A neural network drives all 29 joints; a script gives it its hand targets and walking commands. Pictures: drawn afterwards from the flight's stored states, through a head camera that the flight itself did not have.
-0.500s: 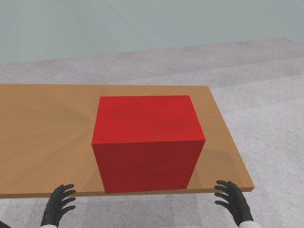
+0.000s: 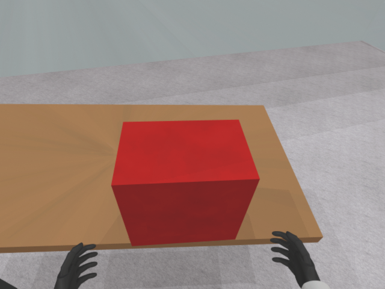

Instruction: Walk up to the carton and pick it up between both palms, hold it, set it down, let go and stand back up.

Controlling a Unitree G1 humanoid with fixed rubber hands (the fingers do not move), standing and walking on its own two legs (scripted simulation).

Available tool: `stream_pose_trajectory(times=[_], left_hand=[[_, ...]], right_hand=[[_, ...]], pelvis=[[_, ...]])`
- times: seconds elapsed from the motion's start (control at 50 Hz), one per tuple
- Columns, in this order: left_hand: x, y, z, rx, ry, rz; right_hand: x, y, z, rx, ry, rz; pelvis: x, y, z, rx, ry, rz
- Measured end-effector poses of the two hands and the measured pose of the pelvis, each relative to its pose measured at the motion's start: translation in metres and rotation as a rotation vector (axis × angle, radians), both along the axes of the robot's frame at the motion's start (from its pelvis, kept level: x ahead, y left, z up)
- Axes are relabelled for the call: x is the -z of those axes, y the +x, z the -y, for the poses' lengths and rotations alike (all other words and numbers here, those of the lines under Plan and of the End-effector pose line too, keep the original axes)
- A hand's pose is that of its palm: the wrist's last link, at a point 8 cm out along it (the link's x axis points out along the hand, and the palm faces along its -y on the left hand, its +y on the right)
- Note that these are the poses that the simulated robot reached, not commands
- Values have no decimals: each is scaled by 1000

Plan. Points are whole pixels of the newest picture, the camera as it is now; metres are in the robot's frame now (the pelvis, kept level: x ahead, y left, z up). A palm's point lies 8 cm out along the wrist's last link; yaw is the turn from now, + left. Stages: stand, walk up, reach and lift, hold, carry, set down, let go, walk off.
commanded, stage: set down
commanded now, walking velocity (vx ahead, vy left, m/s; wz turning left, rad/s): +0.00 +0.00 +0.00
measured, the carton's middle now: (183, 185) +0.38 +0.02 -0.02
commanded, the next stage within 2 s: let go in 0.56 s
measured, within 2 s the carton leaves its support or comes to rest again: neither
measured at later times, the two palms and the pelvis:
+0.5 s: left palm out of the picture +0.15 +0.25 -0.08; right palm (304, 282) +0.17 -0.23 -0.05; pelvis +0.00 +0.00 +0.00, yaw +0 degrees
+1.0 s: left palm out of the picture +0.16 +0.24 -0.08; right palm (307, 285) +0.16 -0.24 -0.06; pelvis +0.01 +0.00 +0.00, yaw +0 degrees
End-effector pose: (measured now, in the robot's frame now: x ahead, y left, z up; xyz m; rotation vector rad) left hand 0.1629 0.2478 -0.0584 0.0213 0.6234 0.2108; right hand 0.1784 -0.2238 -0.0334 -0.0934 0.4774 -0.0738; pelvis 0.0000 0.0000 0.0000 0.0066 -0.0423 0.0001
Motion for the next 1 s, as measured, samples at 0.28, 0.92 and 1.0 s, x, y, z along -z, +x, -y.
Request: stream_pose_trajectory(times=[0.28,0.92,1.0], left_hand=[[13,-8,1,10,-3,-110],[26,-7,3,28,14,-235],[23,-4,3,33,19,-220]], right_hand=[[11,-6,1,-20,-43,-83],[30,-14,12,-9,-80,-178],[30,-15,13,-2,-81,-175]], pelvis=[[0,0,0,0,0,1],[0,9,1,0,2,-10],[0,9,1,0,2,-10]])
